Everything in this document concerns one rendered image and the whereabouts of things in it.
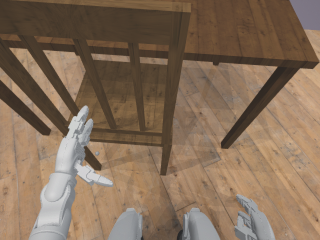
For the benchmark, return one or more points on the left robot forearm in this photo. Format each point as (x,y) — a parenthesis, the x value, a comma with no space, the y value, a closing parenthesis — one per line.
(56,198)

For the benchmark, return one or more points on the right robot hand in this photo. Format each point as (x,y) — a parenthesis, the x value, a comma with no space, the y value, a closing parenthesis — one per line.
(257,225)

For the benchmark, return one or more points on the robot right thigh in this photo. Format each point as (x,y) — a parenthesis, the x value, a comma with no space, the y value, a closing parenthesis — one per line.
(197,226)

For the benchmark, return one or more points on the left robot hand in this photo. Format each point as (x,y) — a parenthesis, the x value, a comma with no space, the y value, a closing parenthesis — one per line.
(72,147)

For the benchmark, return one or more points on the chair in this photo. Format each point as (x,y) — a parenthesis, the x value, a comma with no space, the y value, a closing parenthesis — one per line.
(129,102)

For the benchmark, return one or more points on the right robot shin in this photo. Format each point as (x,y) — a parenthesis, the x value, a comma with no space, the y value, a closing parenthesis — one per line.
(192,210)

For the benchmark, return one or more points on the table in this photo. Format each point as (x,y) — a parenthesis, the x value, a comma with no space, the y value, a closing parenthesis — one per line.
(249,32)

